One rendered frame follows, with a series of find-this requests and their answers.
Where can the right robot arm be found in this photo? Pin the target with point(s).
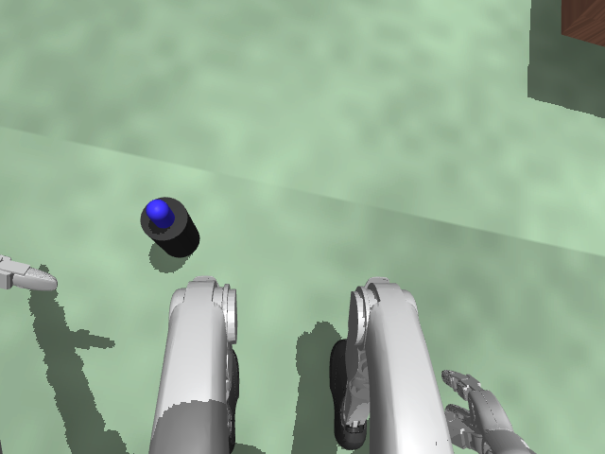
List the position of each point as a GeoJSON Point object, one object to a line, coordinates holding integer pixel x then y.
{"type": "Point", "coordinates": [503, 441]}

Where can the left robot hand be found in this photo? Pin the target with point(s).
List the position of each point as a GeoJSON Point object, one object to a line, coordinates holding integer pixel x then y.
{"type": "Point", "coordinates": [22, 276]}

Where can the right robot foot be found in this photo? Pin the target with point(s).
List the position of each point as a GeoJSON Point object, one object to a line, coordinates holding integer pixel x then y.
{"type": "Point", "coordinates": [348, 437]}

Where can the right robot hand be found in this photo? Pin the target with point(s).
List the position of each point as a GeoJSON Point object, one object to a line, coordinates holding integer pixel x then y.
{"type": "Point", "coordinates": [485, 414]}

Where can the bottle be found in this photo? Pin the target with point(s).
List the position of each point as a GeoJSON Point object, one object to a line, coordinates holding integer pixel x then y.
{"type": "Point", "coordinates": [166, 222]}

